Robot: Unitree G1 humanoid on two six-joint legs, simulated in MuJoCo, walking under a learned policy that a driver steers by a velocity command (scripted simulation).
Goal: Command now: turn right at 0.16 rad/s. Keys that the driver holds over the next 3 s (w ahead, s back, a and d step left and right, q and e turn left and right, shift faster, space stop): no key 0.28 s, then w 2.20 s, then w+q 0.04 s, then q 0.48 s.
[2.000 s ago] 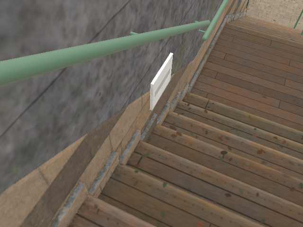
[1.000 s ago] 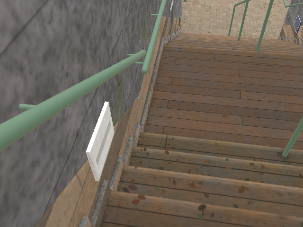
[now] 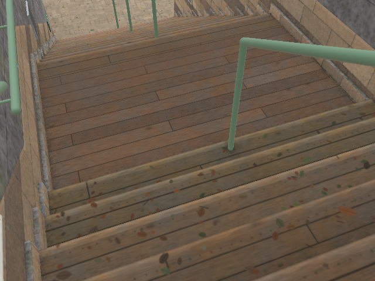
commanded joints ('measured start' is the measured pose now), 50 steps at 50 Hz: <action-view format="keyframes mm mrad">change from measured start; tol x32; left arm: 1 -9 106 33 -6 -33 -3 -27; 43 329 178 30 390 142 29 -18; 50 -65 -25 -30 148 63 108 119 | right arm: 1 154 -63 -8 26 -12 -14 24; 38 -280 12 1 71 41 33 -15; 43 536 -94 -50 346 -142 23 41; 50 62 -38 41 300 20 32 -67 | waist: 1 -27 -74 -20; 41 31 -74 134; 46 -30 372 -102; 50 87 35 225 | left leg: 1 -43 33 -40 203 89 -41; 7 293 -11 8 -320 506 -4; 12 81 -42 -19 -573 215 115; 16 220 -20 0 -530 503 135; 24 -201 -74 34 -90 26 208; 36 -337 63 -155 -29 610 111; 42 590 70 -31 -797 991 63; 45 727 174 -261 -252 868 88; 47 580 319 -745 -763 -255 242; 50 128 267 -542 -616 -12 281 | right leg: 1 -5 -295 316 -235 520 -182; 5 -294 -148 119 -192 230 -72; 14 175 -66 74 -219 142 22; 17 322 -76 115 -134 268 -37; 22 253 -194 382 -333 -393 -134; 26 291 -311 537 -363 -150 -252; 40 -52 -213 215 138 -210 -68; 44 -481 67 200 1423 -634 -50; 46 -914 88 186 1525 -465 -61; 50 -781 -110 270 1137 85 -40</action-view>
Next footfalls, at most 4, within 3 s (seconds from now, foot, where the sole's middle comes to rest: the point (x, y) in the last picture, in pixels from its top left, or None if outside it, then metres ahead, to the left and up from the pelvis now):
0.14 left None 0.00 0.13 -0.75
0.86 left None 0.23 0.24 -0.92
1.44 right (180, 277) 0.61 0.05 -1.08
1.90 left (140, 237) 0.88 0.26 -1.25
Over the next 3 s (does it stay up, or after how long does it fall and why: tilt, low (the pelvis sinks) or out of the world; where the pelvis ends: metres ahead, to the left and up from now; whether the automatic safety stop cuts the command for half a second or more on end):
stays up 1.31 0.24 -0.74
